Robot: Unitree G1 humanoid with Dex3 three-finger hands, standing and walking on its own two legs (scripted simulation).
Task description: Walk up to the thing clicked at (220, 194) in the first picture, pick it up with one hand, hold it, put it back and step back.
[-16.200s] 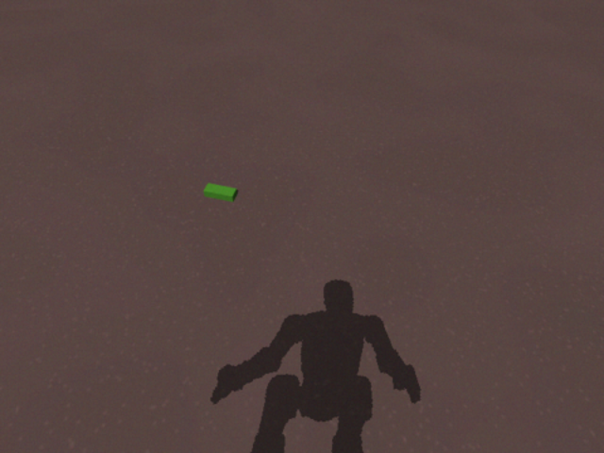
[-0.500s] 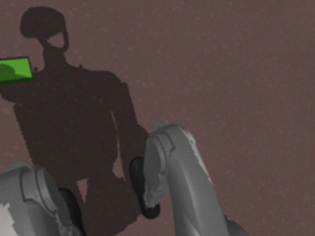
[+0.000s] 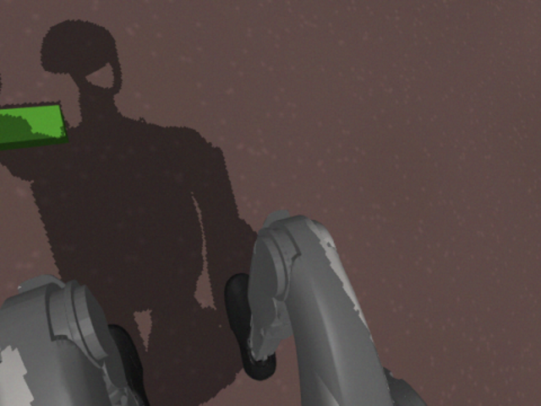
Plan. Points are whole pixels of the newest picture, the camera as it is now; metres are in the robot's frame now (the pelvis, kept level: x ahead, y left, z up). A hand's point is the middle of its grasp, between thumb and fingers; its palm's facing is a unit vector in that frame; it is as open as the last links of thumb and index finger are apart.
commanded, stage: rise first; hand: left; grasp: from above
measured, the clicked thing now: (15, 129) +0.55 +0.25 -0.31
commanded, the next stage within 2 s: approach in 0.06 s
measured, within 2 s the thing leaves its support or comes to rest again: neither
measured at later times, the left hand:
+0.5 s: hand out of the picture +0.54 +0.23 -0.17, palm faces -0.40 -0.02 -0.92, open 13.7 cm
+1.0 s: hand out of the picture +0.52 +0.26 -0.19, palm faces -0.48 -0.04 -0.87, open 13.6 cm
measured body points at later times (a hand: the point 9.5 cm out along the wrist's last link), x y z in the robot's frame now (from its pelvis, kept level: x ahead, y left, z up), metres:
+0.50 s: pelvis +0.00 +0.00 +0.00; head +0.27 +0.08 +0.34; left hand +0.56 +0.23 -0.12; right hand +0.01 -0.27 -0.07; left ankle +0.07 +0.12 -0.29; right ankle +0.11 -0.12 -0.29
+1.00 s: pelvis -0.01 +0.00 -0.01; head +0.28 +0.08 +0.33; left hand +0.54 +0.26 -0.14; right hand +0.01 -0.28 -0.08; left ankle +0.07 +0.12 -0.29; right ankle +0.11 -0.12 -0.29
